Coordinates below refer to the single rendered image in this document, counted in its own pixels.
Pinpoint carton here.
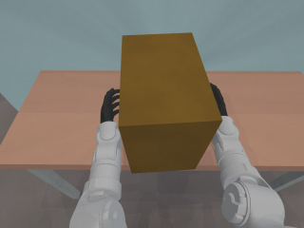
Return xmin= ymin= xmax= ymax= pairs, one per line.
xmin=118 ymin=32 xmax=223 ymax=174

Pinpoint robot left upper arm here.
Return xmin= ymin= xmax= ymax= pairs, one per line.
xmin=69 ymin=198 xmax=127 ymax=228

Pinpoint left robot hand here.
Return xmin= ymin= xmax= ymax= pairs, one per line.
xmin=100 ymin=88 xmax=120 ymax=124

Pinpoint robot right upper arm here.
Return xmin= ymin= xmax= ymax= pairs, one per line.
xmin=220 ymin=180 xmax=297 ymax=228

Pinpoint table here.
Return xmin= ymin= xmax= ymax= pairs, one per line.
xmin=0 ymin=70 xmax=304 ymax=200

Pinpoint right robot forearm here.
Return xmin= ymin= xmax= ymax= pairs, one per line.
xmin=211 ymin=116 xmax=285 ymax=222

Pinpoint left robot forearm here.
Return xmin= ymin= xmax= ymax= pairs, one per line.
xmin=69 ymin=121 xmax=123 ymax=226

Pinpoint right robot hand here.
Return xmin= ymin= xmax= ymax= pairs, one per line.
xmin=210 ymin=83 xmax=228 ymax=117

